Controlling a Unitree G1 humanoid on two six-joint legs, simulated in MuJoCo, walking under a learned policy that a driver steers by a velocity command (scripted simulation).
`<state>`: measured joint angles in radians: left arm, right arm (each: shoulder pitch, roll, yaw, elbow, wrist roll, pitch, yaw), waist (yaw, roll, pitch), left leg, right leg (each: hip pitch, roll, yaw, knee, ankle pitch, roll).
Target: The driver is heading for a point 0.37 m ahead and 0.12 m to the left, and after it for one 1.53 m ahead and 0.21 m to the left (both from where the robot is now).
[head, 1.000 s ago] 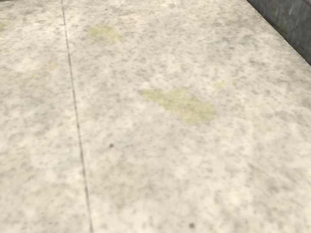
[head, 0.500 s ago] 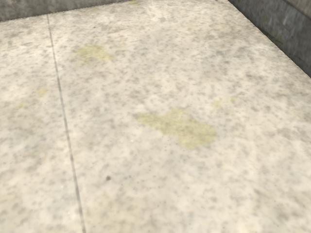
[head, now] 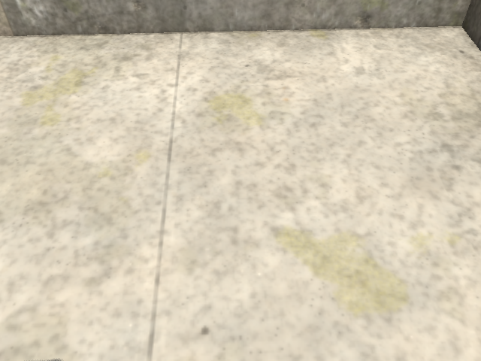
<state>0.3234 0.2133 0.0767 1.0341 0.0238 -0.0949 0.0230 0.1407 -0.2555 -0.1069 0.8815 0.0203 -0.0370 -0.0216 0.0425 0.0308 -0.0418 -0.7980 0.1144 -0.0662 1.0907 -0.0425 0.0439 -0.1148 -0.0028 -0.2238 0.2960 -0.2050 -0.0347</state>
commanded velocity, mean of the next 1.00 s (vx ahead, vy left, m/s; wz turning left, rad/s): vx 0.50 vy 0.00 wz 0.26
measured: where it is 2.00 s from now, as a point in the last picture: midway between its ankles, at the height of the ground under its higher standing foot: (215, 205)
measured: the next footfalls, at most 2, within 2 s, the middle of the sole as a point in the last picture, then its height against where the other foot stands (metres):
left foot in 0.26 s outside the picture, level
right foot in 0.78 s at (230, 332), level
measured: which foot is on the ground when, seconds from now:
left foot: up 0.00-0.24, down 0.26-0.80, up 0.82-1.00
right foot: down 0.00-0.26, up 0.28-0.76, down 0.78-1.00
